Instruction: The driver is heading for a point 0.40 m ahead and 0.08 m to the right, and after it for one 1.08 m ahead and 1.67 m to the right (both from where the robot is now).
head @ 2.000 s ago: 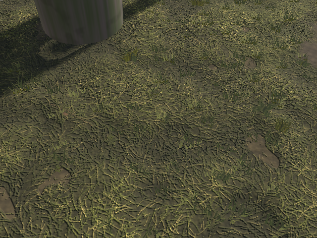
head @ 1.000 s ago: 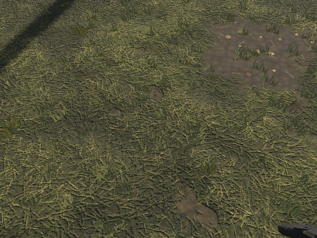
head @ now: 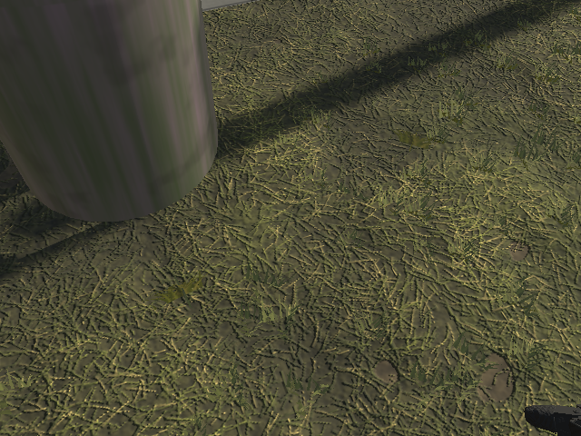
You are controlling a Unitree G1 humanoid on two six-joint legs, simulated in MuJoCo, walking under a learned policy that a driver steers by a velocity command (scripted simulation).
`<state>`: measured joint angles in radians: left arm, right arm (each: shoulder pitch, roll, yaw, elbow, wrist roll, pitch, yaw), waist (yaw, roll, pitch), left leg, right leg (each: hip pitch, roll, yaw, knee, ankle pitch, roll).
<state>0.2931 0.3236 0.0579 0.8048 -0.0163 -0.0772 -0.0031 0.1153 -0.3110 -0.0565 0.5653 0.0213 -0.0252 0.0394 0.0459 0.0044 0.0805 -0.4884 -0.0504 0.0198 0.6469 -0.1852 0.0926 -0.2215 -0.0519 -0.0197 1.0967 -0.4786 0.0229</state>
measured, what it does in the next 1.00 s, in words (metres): walks ahead, turning right: right foot, then left foot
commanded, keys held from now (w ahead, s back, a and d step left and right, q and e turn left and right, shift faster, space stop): w+q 0.08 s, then w+e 0.22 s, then e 0.70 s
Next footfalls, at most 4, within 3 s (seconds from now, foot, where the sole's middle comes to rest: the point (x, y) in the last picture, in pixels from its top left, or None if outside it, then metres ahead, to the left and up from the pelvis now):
0.44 right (371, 430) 0.44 -0.13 -0.75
0.90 left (272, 401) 0.49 0.09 -0.75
1.30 right None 0.35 -0.14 -0.75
1.78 left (302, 398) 0.50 0.02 -0.75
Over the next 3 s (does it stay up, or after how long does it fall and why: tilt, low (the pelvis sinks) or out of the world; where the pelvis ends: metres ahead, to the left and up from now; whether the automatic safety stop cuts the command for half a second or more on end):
stays up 0.36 -0.19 0.01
